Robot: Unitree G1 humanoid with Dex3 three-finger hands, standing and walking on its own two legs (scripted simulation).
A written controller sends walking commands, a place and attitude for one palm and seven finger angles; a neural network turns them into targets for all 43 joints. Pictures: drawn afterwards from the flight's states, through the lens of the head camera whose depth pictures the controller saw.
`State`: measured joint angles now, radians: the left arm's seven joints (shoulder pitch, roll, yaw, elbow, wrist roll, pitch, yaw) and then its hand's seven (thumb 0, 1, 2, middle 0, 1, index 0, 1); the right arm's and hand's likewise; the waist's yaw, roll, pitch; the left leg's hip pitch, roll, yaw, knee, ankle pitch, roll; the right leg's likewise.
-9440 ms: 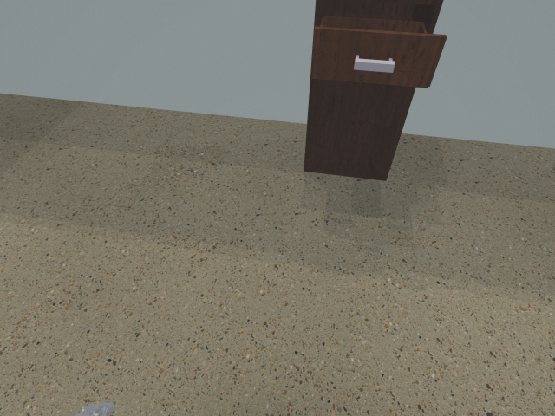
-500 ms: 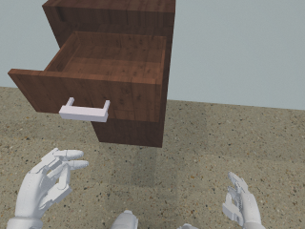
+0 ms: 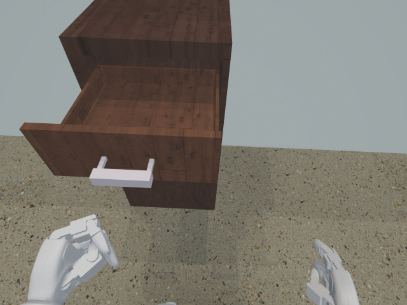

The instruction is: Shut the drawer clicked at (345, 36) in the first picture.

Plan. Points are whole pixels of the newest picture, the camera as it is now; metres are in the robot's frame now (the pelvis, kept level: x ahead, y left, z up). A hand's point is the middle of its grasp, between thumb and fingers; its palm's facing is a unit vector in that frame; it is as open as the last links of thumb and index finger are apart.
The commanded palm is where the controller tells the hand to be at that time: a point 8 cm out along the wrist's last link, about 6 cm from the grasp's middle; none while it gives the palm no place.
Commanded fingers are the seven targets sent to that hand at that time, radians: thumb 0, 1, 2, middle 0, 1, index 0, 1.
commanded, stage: raise the hand and make a fist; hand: left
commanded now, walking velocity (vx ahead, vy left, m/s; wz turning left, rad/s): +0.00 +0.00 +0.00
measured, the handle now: (124, 169) +0.37 +0.21 +0.05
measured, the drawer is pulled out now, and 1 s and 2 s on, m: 0.29 0.29 0.29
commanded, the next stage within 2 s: bring the fist close to the handle in 0.80 s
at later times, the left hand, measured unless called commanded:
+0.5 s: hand (103, 248) +0.17 +0.15 +0.14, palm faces +0.05 -1.00 -0.08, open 3.3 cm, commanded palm +0.13 +0.21 +0.15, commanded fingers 0.00 0.90 0.90 -1.40 -1.60 -1.40 -1.60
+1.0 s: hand (97, 247) +0.18 +0.17 +0.13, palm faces +0.09 -0.99 -0.09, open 3.3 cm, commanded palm +0.15 +0.22 +0.14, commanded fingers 0.00 0.90 0.90 -1.40 -1.60 -1.40 -1.60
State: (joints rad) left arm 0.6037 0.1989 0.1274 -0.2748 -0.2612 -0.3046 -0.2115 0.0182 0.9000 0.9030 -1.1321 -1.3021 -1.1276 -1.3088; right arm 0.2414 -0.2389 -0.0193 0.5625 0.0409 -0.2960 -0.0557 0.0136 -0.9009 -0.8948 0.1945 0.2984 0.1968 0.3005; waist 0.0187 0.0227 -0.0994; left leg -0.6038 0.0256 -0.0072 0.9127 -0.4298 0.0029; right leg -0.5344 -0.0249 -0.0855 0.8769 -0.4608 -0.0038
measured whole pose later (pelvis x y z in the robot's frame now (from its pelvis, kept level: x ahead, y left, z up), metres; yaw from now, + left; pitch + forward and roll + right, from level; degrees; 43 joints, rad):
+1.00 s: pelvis +0.01 -0.03 +0.02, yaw +1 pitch +2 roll +0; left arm 0.57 0.23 0.22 -0.30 -0.32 -0.15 -0.25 0.02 0.90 0.90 -1.40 -1.60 -1.40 -1.60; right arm 0.25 -0.24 0.03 0.61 0.06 -0.35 -0.08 0.01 -0.90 -0.89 0.20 0.30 0.20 0.30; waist 0.05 0.06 -0.10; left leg -0.40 0.05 -0.03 0.74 -0.37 -0.04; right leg -0.34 0.01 -0.11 0.73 -0.42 -0.04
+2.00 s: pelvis +0.00 -0.01 -0.02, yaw -1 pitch +12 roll -1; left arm 0.22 0.19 0.13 0.07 -0.21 -0.33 -0.14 0.02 0.90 0.90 -1.40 -1.60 -1.40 -1.60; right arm 0.24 -0.24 0.01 0.56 0.01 -0.17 -0.03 0.01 -0.90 -0.89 0.20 0.30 0.20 0.30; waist -0.02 0.03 -0.11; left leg -0.75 0.03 0.00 1.00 -0.46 -0.01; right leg -0.69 -0.02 -0.07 0.99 -0.50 -0.02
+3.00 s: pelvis -0.01 -0.01 -0.01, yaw +0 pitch +12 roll -1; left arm -0.06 0.23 0.19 0.34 -0.23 -0.36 -0.18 -0.02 0.84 0.94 -1.40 -1.60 -1.40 -1.60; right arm 0.25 -0.25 0.01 0.61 0.03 -0.13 -0.05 0.01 -0.90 -0.89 0.20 0.30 0.20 0.30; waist -0.02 0.03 -0.10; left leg -0.76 0.03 -0.01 0.98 -0.43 -0.01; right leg -0.70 -0.02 -0.08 0.97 -0.48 -0.02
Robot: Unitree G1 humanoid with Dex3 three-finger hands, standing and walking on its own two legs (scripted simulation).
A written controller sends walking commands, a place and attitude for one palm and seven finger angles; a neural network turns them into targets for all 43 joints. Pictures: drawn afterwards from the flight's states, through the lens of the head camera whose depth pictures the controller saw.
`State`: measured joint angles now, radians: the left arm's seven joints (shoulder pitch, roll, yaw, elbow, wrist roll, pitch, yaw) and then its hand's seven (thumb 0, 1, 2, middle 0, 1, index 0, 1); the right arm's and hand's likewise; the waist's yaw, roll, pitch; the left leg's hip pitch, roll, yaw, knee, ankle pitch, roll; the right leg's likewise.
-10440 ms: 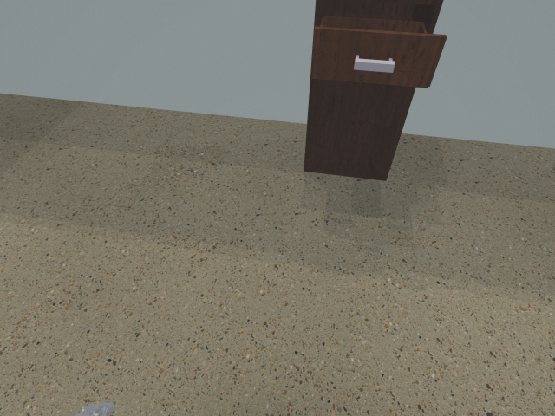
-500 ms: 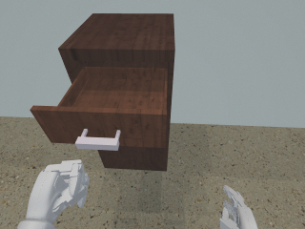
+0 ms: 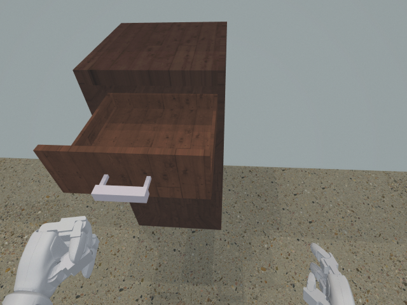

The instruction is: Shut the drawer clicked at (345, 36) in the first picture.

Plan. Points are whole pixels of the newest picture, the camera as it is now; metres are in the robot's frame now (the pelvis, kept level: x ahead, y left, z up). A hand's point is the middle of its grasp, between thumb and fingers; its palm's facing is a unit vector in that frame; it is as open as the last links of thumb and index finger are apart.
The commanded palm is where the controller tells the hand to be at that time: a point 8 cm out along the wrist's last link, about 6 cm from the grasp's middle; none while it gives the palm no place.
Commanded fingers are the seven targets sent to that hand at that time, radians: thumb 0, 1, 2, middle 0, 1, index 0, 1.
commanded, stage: bring the fist close to the handle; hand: left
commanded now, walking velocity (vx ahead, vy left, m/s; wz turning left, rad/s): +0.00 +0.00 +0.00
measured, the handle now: (123, 186) +0.36 +0.23 +0.03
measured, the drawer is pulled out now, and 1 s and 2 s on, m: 0.29 0.29 0.27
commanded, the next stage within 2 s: push the drawer shut in 1.30 s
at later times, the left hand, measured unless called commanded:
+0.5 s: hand (110, 241) +0.21 +0.20 +0.06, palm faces +0.02 -1.00 -0.04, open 3.3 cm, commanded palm +0.19 +0.25 +0.07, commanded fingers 0.00 0.90 0.90 -1.40 -1.60 -1.40 -1.60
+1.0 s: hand (127, 232) +0.25 +0.19 +0.02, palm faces +0.02 -1.00 -0.04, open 3.3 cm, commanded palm +0.23 +0.25 +0.03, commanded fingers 0.00 0.90 0.90 -1.40 -1.60 -1.40 -1.60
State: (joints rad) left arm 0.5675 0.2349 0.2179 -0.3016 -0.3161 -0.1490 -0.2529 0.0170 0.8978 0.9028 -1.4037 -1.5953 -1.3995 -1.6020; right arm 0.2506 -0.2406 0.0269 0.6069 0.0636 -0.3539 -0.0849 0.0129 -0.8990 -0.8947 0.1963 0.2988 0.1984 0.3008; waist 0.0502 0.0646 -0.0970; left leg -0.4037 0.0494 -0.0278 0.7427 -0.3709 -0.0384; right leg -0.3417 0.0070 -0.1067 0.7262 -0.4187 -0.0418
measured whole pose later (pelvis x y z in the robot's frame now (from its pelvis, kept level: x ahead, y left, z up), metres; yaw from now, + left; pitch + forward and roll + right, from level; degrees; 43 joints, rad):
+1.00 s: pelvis -0.01 +0.02 -0.04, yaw -1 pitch +12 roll -1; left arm 0.22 0.19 0.13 0.07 -0.21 -0.33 -0.14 0.02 0.90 0.90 -1.40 -1.60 -1.40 -1.60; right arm 0.24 -0.24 0.01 0.56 0.01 -0.17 -0.03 0.01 -0.90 -0.89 0.20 0.30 0.20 0.30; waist -0.02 0.03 -0.11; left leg -0.75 0.03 0.00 1.00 -0.46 -0.01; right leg -0.69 -0.02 -0.07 0.99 -0.50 -0.02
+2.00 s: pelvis -0.02 +0.02 -0.03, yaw -1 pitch +12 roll -1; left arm -0.06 0.23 0.19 0.34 -0.23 -0.36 -0.18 -0.02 0.84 0.94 -1.40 -1.60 -1.40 -1.60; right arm 0.25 -0.25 0.01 0.61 0.03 -0.13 -0.05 0.01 -0.90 -0.89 0.20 0.30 0.20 0.30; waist -0.02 0.03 -0.10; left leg -0.76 0.03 -0.01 0.98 -0.43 -0.01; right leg -0.70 -0.02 -0.08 0.97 -0.48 -0.02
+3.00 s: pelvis -0.03 +0.03 -0.04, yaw -2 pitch +16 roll -2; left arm -0.65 0.35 0.31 0.98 -0.14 -0.43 -0.16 0.02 0.89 0.96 -1.40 -1.60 -1.40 -1.60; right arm 0.31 -0.25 0.02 0.66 0.01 0.00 -0.03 0.01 -0.90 -0.89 0.20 0.30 0.20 0.30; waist -0.09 0.02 -0.10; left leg -0.87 0.05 0.00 1.01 -0.43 -0.01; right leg -0.82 0.00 -0.07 0.99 -0.46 -0.02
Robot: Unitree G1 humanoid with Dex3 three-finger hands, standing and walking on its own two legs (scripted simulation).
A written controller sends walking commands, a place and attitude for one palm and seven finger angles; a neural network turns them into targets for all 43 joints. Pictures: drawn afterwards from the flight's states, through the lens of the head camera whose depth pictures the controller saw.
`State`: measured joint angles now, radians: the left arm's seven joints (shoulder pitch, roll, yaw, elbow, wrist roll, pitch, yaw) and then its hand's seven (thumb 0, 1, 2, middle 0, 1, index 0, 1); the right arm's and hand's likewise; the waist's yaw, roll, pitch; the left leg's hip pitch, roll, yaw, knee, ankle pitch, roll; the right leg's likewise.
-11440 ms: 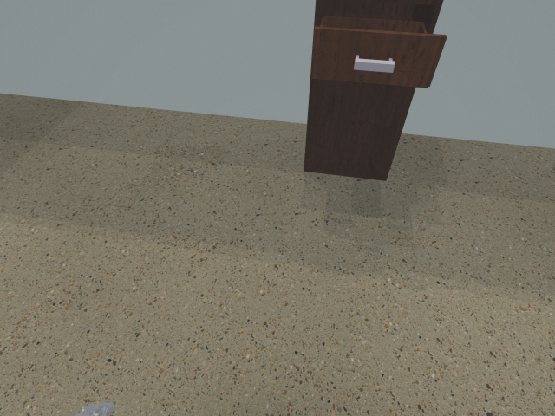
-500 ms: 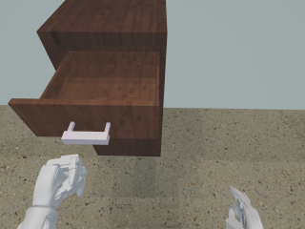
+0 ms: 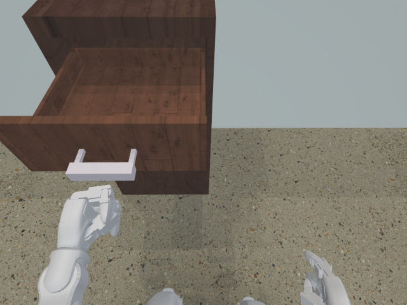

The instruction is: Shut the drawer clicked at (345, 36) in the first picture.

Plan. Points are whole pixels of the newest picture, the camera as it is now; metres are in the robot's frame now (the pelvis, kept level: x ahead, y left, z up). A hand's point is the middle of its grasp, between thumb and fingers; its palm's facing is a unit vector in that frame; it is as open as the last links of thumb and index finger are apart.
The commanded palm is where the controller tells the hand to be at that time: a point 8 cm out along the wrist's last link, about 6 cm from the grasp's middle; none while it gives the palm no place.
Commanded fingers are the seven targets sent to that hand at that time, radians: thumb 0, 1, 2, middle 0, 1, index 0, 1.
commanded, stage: bring the fist close to the handle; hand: left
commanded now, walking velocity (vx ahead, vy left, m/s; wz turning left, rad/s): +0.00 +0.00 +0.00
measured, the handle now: (104, 162) +0.37 +0.22 +0.06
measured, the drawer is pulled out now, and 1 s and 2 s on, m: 0.29 0.27 0.15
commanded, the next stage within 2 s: push the drawer shut in 0.30 s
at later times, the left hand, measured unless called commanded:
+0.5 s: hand (113, 218) +0.26 +0.17 +0.06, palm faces +0.05 -1.00 -0.05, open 3.3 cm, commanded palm +0.24 +0.23 +0.06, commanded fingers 0.00 0.90 0.90 -1.40 -1.60 -1.40 -1.60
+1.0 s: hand (114, 191) +0.31 +0.19 +0.06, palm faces +0.05 -1.00 -0.03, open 3.0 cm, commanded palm +0.30 +0.23 +0.06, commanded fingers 0.00 0.90 0.90 -1.40 -1.60 -1.40 -1.60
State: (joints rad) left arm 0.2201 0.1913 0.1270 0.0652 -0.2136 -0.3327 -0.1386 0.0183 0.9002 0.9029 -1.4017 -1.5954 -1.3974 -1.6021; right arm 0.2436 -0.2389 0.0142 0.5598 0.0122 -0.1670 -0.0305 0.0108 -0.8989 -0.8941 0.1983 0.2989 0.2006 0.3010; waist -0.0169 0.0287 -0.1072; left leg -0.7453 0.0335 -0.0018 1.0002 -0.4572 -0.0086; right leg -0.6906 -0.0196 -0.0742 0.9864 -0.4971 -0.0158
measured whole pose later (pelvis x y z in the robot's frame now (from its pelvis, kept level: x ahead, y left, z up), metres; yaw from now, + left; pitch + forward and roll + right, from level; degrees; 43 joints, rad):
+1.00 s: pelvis -0.01 +0.00 +0.00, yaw +0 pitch +12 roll -1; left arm -0.06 0.23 0.19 0.34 -0.23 -0.36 -0.18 -0.02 0.84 0.94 -1.40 -1.60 -1.40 -1.60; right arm 0.25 -0.25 0.01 0.61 0.03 -0.13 -0.05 0.01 -0.90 -0.89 0.20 0.30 0.20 0.30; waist -0.02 0.03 -0.10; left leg -0.76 0.03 -0.01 0.98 -0.43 -0.01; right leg -0.70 -0.02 -0.08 0.97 -0.48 -0.02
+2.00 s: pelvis -0.01 +0.00 -0.01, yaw -1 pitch +16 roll -2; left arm -0.65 0.35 0.31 0.98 -0.14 -0.43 -0.16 0.02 0.89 0.96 -1.40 -1.60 -1.40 -1.60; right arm 0.31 -0.25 0.02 0.66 0.01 0.00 -0.03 0.01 -0.90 -0.89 0.20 0.30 0.20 0.30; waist -0.09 0.02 -0.10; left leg -0.87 0.05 0.00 1.01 -0.43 -0.01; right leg -0.82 0.00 -0.07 0.99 -0.46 -0.02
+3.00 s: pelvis -0.01 +0.02 -0.02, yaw -3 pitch +25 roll -4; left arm -1.09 0.63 0.44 1.30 -0.02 -0.36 -0.16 0.05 0.85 0.94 -1.40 -1.60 -1.40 -1.60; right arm 0.41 -0.27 0.05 0.64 -0.05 0.06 0.00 0.00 -0.90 -0.89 0.20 0.30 0.20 0.30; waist -0.23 0.03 -0.10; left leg -1.09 0.07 -0.02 1.10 -0.46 0.01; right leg -1.01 0.02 -0.08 1.02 -0.45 0.00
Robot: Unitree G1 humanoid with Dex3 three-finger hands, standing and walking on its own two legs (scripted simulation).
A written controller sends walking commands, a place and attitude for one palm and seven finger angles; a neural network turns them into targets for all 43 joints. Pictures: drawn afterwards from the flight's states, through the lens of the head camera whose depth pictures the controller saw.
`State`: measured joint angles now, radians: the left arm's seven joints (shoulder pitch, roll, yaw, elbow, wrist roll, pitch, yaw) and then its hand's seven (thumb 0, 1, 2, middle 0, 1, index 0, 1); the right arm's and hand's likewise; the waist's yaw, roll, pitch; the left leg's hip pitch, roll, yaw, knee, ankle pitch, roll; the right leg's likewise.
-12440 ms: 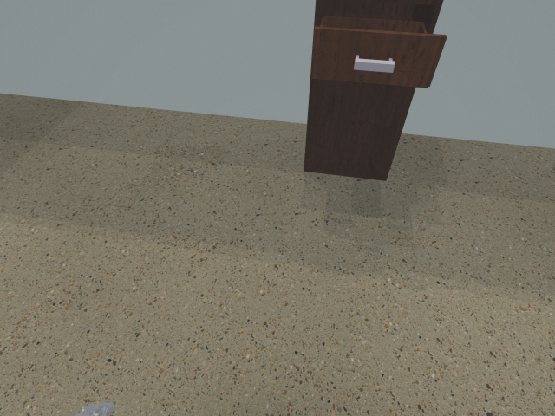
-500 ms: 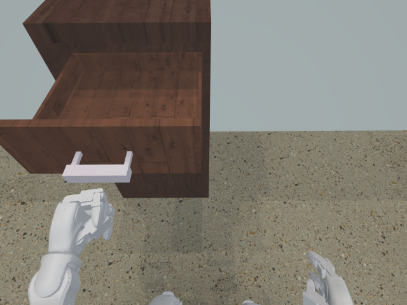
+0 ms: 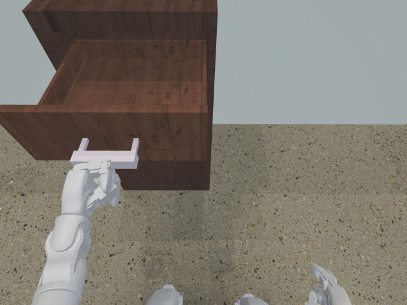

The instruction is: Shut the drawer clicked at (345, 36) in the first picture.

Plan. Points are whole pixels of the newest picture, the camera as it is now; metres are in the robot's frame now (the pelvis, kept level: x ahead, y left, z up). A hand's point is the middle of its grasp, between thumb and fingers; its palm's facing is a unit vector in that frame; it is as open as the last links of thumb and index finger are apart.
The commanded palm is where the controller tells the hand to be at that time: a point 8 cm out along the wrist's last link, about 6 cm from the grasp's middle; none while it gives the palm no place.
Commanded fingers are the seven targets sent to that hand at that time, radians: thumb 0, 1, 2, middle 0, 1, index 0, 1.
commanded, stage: push the drawer shut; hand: left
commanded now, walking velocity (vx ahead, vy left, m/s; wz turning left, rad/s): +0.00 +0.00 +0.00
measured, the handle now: (108, 151) +0.40 +0.22 +0.06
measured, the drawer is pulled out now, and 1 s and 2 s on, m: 0.27 0.15 0.03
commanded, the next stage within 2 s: none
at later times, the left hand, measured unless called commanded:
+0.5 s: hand (124, 154) +0.39 +0.18 +0.06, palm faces +0.04 -1.00 -0.03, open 3.2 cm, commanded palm +0.37 +0.23 +0.06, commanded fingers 0.00 0.90 0.90 -1.40 -1.60 -1.40 -1.60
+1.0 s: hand (129, 135) +0.44 +0.18 +0.06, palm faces +0.05 -1.00 -0.03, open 3.3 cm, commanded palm +0.43 +0.23 +0.06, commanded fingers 0.00 0.90 0.90 -1.40 -1.60 -1.40 -1.60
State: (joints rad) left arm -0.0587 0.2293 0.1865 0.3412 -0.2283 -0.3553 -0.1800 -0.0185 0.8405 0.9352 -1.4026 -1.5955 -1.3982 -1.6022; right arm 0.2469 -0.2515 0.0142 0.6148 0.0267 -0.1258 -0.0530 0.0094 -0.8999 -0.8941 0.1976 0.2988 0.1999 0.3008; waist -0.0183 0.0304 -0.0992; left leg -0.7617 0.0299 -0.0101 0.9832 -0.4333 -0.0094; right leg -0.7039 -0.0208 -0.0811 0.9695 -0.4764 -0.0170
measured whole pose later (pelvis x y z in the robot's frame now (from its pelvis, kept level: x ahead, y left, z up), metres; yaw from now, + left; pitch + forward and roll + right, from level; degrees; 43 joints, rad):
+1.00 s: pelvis -0.01 +0.00 -0.01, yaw -1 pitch +16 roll -2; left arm -0.65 0.35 0.31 0.98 -0.14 -0.43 -0.16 0.02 0.89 0.96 -1.40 -1.60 -1.40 -1.60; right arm 0.31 -0.25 0.02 0.66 0.01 0.00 -0.03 0.01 -0.90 -0.89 0.20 0.30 0.20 0.30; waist -0.09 0.02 -0.10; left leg -0.87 0.05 0.00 1.01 -0.43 -0.01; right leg -0.82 0.00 -0.07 0.99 -0.46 -0.02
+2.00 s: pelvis +0.00 +0.02 -0.02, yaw -3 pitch +25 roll -4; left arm -1.09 0.63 0.44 1.30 -0.02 -0.36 -0.16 0.05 0.85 0.94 -1.40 -1.60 -1.40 -1.60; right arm 0.41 -0.27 0.05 0.64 -0.05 0.06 0.00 0.00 -0.90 -0.89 0.20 0.30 0.20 0.30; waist -0.23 0.03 -0.10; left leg -1.09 0.07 -0.02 1.10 -0.46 0.01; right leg -1.01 0.02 -0.08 1.02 -0.45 0.00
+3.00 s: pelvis -0.02 +0.03 -0.03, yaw -5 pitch +28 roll -6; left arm -1.23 0.73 0.45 1.29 0.03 -0.25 -0.15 0.04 0.85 0.92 -1.40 -1.60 -1.40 -1.60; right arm 0.46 -0.26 0.09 0.62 -0.06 0.04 0.02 0.00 -0.90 -0.89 0.20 0.30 0.20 0.30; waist -0.29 0.05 -0.08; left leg -1.21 0.08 -0.03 1.15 -0.44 0.02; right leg -1.11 0.03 -0.09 1.04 -0.42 0.01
